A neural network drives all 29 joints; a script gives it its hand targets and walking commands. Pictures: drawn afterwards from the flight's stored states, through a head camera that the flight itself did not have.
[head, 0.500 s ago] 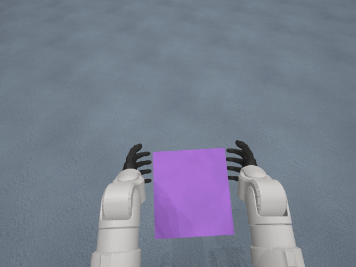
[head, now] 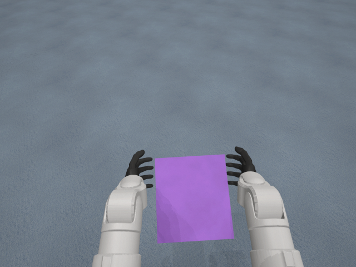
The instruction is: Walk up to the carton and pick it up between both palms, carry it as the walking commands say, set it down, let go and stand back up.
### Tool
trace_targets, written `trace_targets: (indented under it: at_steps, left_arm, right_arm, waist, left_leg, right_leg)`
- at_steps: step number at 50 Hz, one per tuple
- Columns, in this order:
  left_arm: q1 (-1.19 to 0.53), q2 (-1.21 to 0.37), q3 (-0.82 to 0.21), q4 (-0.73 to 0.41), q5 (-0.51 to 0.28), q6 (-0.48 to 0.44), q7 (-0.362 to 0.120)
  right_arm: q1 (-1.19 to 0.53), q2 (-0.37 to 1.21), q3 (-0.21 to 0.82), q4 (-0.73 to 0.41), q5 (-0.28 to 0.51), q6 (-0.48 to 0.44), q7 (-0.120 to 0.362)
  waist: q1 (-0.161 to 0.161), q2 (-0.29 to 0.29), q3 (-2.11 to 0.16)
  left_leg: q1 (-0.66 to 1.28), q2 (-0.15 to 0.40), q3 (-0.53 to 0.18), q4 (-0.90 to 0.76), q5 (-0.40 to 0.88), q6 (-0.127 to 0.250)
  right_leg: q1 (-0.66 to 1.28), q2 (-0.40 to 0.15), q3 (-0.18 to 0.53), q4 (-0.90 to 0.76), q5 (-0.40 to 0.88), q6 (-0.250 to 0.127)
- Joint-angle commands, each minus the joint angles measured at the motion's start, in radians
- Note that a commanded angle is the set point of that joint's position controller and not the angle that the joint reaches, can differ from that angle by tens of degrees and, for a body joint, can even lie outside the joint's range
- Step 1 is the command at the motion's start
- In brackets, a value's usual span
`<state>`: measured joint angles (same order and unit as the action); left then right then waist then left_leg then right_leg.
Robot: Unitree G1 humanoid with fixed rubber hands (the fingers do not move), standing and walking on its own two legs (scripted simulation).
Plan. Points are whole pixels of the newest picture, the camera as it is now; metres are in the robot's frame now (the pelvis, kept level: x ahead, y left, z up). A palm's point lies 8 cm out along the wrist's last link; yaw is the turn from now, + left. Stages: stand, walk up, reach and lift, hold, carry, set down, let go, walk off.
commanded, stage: carry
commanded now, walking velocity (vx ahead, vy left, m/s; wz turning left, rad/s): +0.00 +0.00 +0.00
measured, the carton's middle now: (190, 195) +0.34 +0.00 -0.05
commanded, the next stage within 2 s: hold in 0.18 s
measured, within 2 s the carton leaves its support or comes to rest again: neither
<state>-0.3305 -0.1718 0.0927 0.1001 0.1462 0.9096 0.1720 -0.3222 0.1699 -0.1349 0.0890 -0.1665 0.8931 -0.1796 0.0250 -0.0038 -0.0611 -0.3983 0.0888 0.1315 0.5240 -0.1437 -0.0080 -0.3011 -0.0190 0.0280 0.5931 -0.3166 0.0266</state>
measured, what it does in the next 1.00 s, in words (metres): stands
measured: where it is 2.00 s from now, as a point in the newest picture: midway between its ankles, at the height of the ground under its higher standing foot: outside the picture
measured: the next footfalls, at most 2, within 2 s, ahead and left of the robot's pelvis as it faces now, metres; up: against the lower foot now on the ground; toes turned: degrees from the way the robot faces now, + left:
none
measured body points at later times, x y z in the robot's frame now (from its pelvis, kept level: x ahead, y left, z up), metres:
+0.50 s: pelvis +0.00 +0.00 +0.01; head -0.02 +0.00 +0.46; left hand +0.30 +0.14 +0.05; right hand +0.32 -0.12 +0.05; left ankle +0.08 +0.13 -0.73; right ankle +0.00 -0.14 -0.73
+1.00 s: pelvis +0.00 +0.01 +0.00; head +0.03 +0.02 +0.45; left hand +0.33 +0.14 -0.01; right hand +0.33 -0.12 -0.01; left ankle +0.08 +0.13 -0.73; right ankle +0.00 -0.13 -0.73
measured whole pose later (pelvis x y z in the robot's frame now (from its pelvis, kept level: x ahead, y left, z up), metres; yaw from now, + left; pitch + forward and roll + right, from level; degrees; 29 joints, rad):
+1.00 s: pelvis +0.00 +0.01 +0.00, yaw -2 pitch -3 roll +0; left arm -0.45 -0.22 0.41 0.54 0.33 0.48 0.09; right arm -0.50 0.23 -0.43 0.66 -0.40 0.38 0.00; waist 0.03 -0.03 0.12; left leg -0.30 -0.02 -0.03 0.49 -0.14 -0.01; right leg -0.22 -0.01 0.08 0.56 -0.30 0.01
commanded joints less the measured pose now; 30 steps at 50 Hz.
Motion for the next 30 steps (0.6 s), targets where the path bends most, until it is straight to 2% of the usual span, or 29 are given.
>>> trace_targets:
  at_steps: [1,2,3,4,5,6,7,8,9,10,11,12,13,14,15,16,17,18,19,20,21,22,24,25,26,27,28,29,30]
  left_arm:
    - [-0.362,-0.836,-0.431,-0.176,-0.225,-0.08,-0.199]
    - [-0.361,-0.804,-0.385,-0.082,-0.19,-0.073,-0.202]
    - [-0.29,-0.805,-0.385,-0.044,-0.183,-0.062,-0.206]
    - [-0.31,-0.766,-0.335,0.064,-0.144,-0.083,-0.216]
    - [-0.42,-0.83,-0.449,-0.231,-0.25,-0.083,-0.207]
    - [-0.4,-0.806,-0.429,-0.154,-0.21,-0.093,-0.214]
    - [-0.355,-0.822,-0.421,-0.102,-0.209,-0.086,-0.214]
    - [-0.4,-0.823,-0.412,-0.107,-0.211,-0.089,-0.212]
    - [-0.367,-0.8,-0.396,-0.104,-0.203,-0.089,-0.213]
    - [-0.222,-0.703,-0.219,0.181,-0.05,-0.096,-0.246]
    - [-0.228,-0.705,-0.28,0.098,-0.071,-0.142,-0.249]
    - [-0.221,-0.772,-0.383,0.011,-0.12,-0.184,-0.263]
    - [-0.211,-0.803,-0.392,0.043,-0.114,-0.183,-0.275]
    - [-0.277,-0.885,-0.48,-0.039,-0.156,-0.2,-0.293]
    - [-0.313,-0.916,-0.522,-0.086,-0.162,-0.209,-0.302]
    - [-0.314,-0.922,-0.492,-0.026,-0.143,-0.201,-0.306]
    - [-0.411,-0.905,-0.484,-0.034,-0.137,-0.209,-0.311]
    - [-0.467,-0.916,-0.535,-0.128,-0.183,-0.227,-0.33]
    - [-0.371,-1.091,-0.59,-0.177,-0.195,-0.212,-0.313]
    - [-0.438,-1.081,-0.564,-0.174,-0.194,-0.219,-0.33]
    - [-0.365,-1.073,-0.538,-0.09,-0.176,-0.198,-0.342]
    - [-0.325,-1.021,-0.482,-0.026,-0.142,-0.195,-0.349]
    - [-0.279,-0.94,-0.361,0.137,-0.069,-0.182,-0.359]
    - [-0.378,-0.922,-0.318,0.215,-0.074,-0.187,-0.377]
    - [-0.405,-0.915,-0.289,0.237,-0.067,-0.186,-0.381]
    - [-0.493,-0.926,-0.29,0.182,-0.061,-0.218,-0.379]
    - [-0.555,-0.965,-0.313,0.208,-0.088,-0.234,-0.394]
    - [-0.569,-0.996,-0.277,0.27,-0.083,-0.25,-0.402]
    - [-0.739,-1.009,-0.281,0.236,-0.095,-0.275,-0.408]
  right_arm:
    - [-0.337,0.881,0.442,-0.12,0.257,-0.067,0.209]
    - [-0.318,0.839,0.392,-0.025,0.2,-0.054,0.202]
    - [-0.289,0.83,0.405,-0.039,0.199,-0.054,0.198]
    - [-0.269,0.791,0.342,0.087,0.141,-0.068,0.212]
    - [-0.324,0.887,0.44,-0.12,0.235,-0.06,0.201]
    - [-0.319,0.869,0.427,-0.051,0.218,-0.074,0.213]
    - [-0.279,0.861,0.413,-0.031,0.202,-0.07,0.211]
    - [-0.327,0.851,0.39,-0.021,0.198,-0.074,0.209]
    - [-0.327,0.838,0.404,-0.059,0.211,-0.077,0.208]
    - [-0.127,0.749,0.233,0.292,0.008,-0.087,0.243]
    - [-0.137,0.737,0.268,0.276,0.043,-0.151,0.245]
    - [-0.182,0.76,0.367,0.136,0.096,-0.201,0.257]
    - [-0.243,0.805,0.412,0.113,0.141,-0.214,0.274]
    - [-0.257,0.88,0.464,0.069,0.167,-0.237,0.288]
    - [-0.298,0.899,0.477,0.042,0.182,-0.235,0.311]
    - [-0.348,0.899,0.478,0.049,0.179,-0.225,0.334]
    - [-0.455,0.887,0.475,0.028,0.192,-0.226,0.328]
    - [-0.44,0.949,0.515,0.021,0.19,-0.227,0.329]
    - [-0.4,1.093,0.737,-0.027,0.255,-0.228,0.364]
    - [-0.419,1.154,0.687,0.013,0.24,-0.231,0.378]
    - [-0.389,1.1,0.63,0.059,0.215,-0.224,0.383]
    - [-0.319,1.074,0.541,0.16,0.181,-0.224,0.381]
    - [-0.297,1.055,0.48,0.295,0.132,-0.207,0.395]
    - [-0.322,1.041,0.375,0.361,0.064,-0.213,0.389]
    - [-0.373,0.97,0.339,0.349,0.067,-0.23,0.386]
    - [-0.396,1.009,0.336,0.441,0.029,-0.251,0.395]
    - [-0.498,1.03,0.327,0.367,0.049,-0.287,0.399]
    - [-0.598,1.057,0.321,0.399,0.064,-0.308,0.41]
    - [-0.613,1.021,0.234,0.445,0.01,-0.331,0.414]
  waist:
    - [-0.031,0.001,-0.282]
    - [-0.033,-0.069,-0.251]
    - [-0.032,-0.041,-0.239]
    - [-0.031,-0.056,-0.245]
    - [-0.03,-0.043,-0.253]
    - [-0.026,-0.014,-0.274]
    - [-0.027,-0.028,-0.269]
    - [-0.027,0.017,-0.311]
    - [-0.025,-0.018,-0.307]
    - [-0.017,-0.106,-0.067]
    - [-0.022,-0.116,-0.112]
    - [-0.023,-0.095,-0.244]
    - [-0.017,-0.043,-0.286]
    - [-0.043,-0.078,-0.399]
    - [-0.032,-0.017,-0.468]
    - [-0.014,-0.071,-0.465]
    - [-0.004,-0.051,-0.381]
    - [-0.026,-0.13,-0.535]
    - [0.044,0.005,-0.443]
    - [0.061,-0.038,-0.492]
    - [0.05,-0.011,-0.403]
    - [0.031,-0.047,-0.372]
    - [0.066,-0.032,-0.196]
    - [-0.023,-0.108,-0.09]
    - [-0.011,-0.024,-0.053]
    - [-0.002,-0.069,-0.021]
    - [-0.024,-0.045,-0.047]
    - [0.009,-0.062,-0.073]
    - [-0.041,-0.078,-0.037]
  left_leg:
    - [0.233,0.048,-0.118,-0.062,-0.029,0.018]
    - [0.214,0.051,-0.125,-0.067,-0.098,0.03]
    - [0.193,0.038,-0.098,-0.044,-0.08,0.034]
    - [0.165,0.049,-0.136,-0.063,-0.094,0.044]
    - [0.177,0.072,-0.151,-0.103,-0.107,0.037]
    - [0.18,0.063,-0.132,-0.076,-0.106,0.037]
    - [0.204,0.058,-0.126,-0.07,-0.034,0.032]
    - [0.238,0.078,-0.133,-0.059,0.093,0.044]
    - [0.224,0.082,-0.137,-0.055,0.119,0.043]
    - [0.44,-0.142,-0.211,-0.106,0.009,0.003]
    - [0.529,-0.155,-0.22,-0.088,0.117,-0.007]
    - [0.592,-0.146,-0.248,-0.069,0.322,-0.008]
    - [0.592,-0.158,-0.238,-0.063,0.314,-0.013]
    - [0.655,-0.156,-0.258,-0.049,0.434,-0.026]
    - [0.656,-0.164,-0.264,-0.04,0.465,-0.033]
    - [0.657,-0.154,-0.262,-0.044,0.386,-0.029]
    - [0.609,-0.171,-0.24,-0.045,0.263,-0.027]
    - [0.669,-0.166,-0.246,-0.029,0.299,-0.014]
    - [0.708,-0.166,-0.249,-0.08,0.511,0.007]
    - [0.704,-0.162,-0.25,-0.082,0.472,0.009]
    - [0.664,-0.17,-0.237,-0.094,0.442,0.003]
    - [0.715,-0.168,-0.242,-0.095,0.385,0.009]
    - [0.612,-0.165,-0.218,-0.145,0.279,0.012]
    - [0.643,-0.177,-0.217,-0.156,0.058,0.011]
    - [0.617,-0.175,-0.207,-0.151,0.007,0.001]
    - [0.622,-0.177,-0.203,-0.142,-0.007,-0.004]
    - [0.626,-0.179,-0.19,-0.124,-0.046,-0.008]
    - [0.614,-0.188,-0.193,-0.086,-0.13,0.001]
    - [0.593,-0.189,-0.207,-0.085,-0.205,-0.018]
  right_leg:
    - [-0.052,-0.098,0.067,-0.168,0.066,-0.057]
    - [-0.083,-0.09,0.068,-0.191,0.008,-0.049]
    - [-0.085,-0.111,0.096,-0.202,-0.002,-0.055]
    - [-0.043,-0.102,0.088,-0.191,0.001,-0.059]
    - [-0.033,-0.078,0.03,-0.154,0.034,-0.045]
    - [-0.041,-0.1,0.058,-0.151,0.047,-0.045]
    - [-0.041,-0.101,0.057,-0.142,0.078,-0.059]
    - [0.011,-0.091,0.042,-0.118,0.169,-0.052]
    - [0.023,-0.093,0.04,-0.106,0.206,-0.048]
    - [-0.07,0.06,0.067,-0.203,0.087,-0.042]
    - [-0.1,0.056,0.068,-0.187,0.194,-0.046]
    - [-0.036,0.069,0.09,-0.164,0.381,-0.042]
    - [0.011,0.066,0.099,-0.165,0.409,-0.049]
    - [0.025,0.07,0.1,-0.151,0.522,-0.045]
    - [0.054,0.084,0.096,-0.141,0.519,-0.041]
    - [0.028,0.099,0.079,-0.135,0.397,-0.04]
    - [-0.024,0.089,0.074,-0.154,0.314,-0.047]
    - [0.003,0.082,0.084,-0.147,0.368,-0.042]
    - [0.002,0.114,0.069,-0.192,0.44,-0.043]
    - [-0.021,0.117,0.073,-0.212,0.395,-0.032]
    - [-0.029,0.105,0.073,-0.228,0.387,-0.035]
    - [-0.077,0.101,0.075,-0.241,0.306,-0.035]
    - [-0.021,0.085,0.079,-0.284,0.218,-0.031]
    - [-0.151,0.081,0.058,-0.325,-0.018,-0.045]
    - [-0.168,0.07,0.072,-0.329,-0.084,-0.072]
    - [-0.198,0.052,0.079,-0.333,-0.132,-0.09]
    - [-0.213,0.058,0.065,-0.325,-0.155,-0.088]
    - [-0.249,0.044,0.081,-0.323,-0.237,-0.092]
    - [-0.306,0.069,0.066,-0.307,-0.273,-0.097]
